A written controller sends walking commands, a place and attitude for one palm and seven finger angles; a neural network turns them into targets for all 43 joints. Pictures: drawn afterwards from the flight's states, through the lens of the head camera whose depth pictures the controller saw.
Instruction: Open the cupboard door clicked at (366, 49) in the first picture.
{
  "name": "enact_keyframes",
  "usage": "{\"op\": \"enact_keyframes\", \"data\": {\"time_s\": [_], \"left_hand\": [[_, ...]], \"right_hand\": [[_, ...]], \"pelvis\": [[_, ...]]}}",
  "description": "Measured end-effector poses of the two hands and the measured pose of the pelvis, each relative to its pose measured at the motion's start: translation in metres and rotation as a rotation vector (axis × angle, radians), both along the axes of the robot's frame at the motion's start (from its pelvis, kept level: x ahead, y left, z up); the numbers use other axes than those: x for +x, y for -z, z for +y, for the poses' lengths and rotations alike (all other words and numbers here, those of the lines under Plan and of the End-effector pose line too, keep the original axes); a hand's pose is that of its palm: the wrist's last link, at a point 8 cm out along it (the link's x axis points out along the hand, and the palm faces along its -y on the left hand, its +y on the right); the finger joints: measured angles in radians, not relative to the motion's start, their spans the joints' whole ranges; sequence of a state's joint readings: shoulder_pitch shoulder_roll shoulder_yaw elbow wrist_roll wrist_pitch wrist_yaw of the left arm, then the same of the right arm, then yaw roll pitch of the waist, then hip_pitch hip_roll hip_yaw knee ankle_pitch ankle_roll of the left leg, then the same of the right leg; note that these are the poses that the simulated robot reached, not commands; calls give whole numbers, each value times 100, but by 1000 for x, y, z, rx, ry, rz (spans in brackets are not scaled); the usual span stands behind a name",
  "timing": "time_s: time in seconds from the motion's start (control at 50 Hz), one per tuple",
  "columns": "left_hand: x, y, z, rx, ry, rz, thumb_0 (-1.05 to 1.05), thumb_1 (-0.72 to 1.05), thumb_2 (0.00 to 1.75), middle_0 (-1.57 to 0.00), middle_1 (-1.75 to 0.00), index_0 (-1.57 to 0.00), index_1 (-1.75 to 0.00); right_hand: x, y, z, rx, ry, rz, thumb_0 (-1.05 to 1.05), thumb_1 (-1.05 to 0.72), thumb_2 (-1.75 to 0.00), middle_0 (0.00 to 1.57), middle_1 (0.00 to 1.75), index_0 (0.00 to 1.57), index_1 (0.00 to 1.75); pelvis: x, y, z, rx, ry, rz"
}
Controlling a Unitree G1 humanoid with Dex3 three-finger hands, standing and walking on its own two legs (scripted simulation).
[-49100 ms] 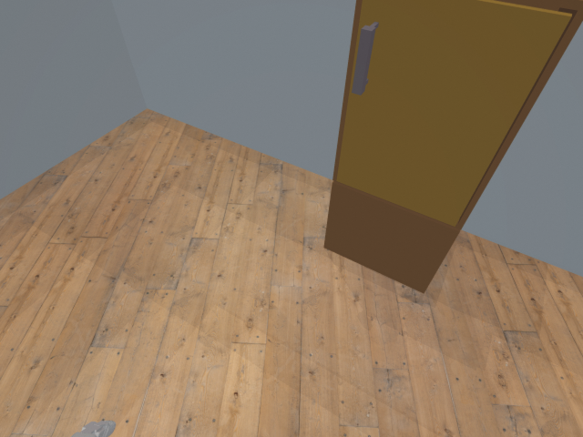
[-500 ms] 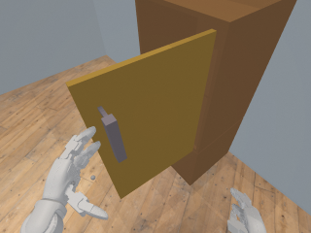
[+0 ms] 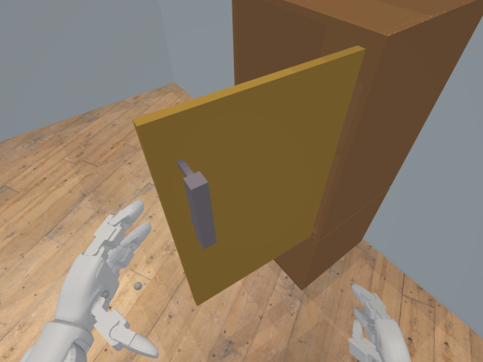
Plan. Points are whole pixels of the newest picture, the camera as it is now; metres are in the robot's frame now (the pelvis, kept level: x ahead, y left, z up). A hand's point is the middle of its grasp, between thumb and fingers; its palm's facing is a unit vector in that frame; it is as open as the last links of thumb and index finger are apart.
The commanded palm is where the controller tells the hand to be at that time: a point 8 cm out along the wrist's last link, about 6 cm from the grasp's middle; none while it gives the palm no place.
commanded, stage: draw the hand back to the body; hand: left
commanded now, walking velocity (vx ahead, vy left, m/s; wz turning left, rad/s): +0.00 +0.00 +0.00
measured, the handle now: (195, 204) +0.32 +0.12 +0.12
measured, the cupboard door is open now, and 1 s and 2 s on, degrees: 86 86 86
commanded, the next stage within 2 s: step back with the hand held close in 1.48 s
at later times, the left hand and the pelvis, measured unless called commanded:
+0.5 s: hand (96, 265) +0.20 +0.21 +0.14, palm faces +0.15 -0.95 -0.27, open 15.8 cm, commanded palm +0.15 +0.26 +0.15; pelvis +0.00 +0.01 +0.01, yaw -1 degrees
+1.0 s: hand (67, 235) +0.22 +0.25 +0.16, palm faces +0.38 -0.82 -0.42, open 10.3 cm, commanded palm +0.17 +0.29 +0.18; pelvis +0.03 +0.00 +0.02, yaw -2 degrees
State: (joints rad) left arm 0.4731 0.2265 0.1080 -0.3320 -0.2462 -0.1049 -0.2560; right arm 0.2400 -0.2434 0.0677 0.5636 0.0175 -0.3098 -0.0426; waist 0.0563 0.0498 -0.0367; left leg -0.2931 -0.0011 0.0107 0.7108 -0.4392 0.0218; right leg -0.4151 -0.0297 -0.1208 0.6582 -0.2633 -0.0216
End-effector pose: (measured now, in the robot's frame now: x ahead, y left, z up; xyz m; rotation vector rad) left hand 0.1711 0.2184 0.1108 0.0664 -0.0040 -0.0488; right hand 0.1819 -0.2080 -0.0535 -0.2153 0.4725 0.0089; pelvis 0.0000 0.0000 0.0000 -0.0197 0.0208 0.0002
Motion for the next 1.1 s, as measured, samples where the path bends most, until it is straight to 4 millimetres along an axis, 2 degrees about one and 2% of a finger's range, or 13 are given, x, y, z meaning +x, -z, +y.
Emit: {"op": "enact_keyframes", "data": {"time_s": [0.2,0.42,0.46,0.54,0.64,0.78,1.1], "left_hand": [[-4,-16,19,29,-25,-17,-1,-50,30,-16,-30,-15,-30],[-1,-27,34,48,-42,-14,-1,-47,31,-16,-30,-15,-30],[0,-33,40,145,-109,-22,-1,-44,33,-16,-30,-15,-30],[-4,-42,46,254,-254,-52,-1,-35,37,-16,-30,-16,-30],[-7,-47,50,311,-336,-62,-1,-19,43,-17,-30,-16,-30],[0,-54,60,363,-387,-74,-1,4,53,-18,-30,-18,-30],[12,-75,79,406,-449,-136,1,59,77,-20,-30,-20,-30]], "right_hand": [[0,-3,15,22,-1,1,1,-90,-90,20,30,21,30],[4,-8,13,6,1,-6,1,-90,-90,20,30,21,30],[4,-9,11,-9,4,0,1,-90,-90,20,30,21,30],[2,-9,6,-24,26,37,1,-90,-90,20,30,21,30],[-2,-3,-1,-43,46,108,1,-90,-90,20,30,21,30],[0,3,-7,-49,69,168,1,-90,-90,20,30,21,30],[17,0,-7,-28,79,174,1,-90,-90,20,30,21,30]], "pelvis": [[1,-3,8,-4,4,-17],[2,-7,9,-6,0,-34],[3,-9,8,-5,8,-44],[6,-13,7,-4,18,-60],[11,-17,6,-4,23,-74],[18,-21,6,-2,26,-84],[26,-24,4,-5,37,-91]]}}
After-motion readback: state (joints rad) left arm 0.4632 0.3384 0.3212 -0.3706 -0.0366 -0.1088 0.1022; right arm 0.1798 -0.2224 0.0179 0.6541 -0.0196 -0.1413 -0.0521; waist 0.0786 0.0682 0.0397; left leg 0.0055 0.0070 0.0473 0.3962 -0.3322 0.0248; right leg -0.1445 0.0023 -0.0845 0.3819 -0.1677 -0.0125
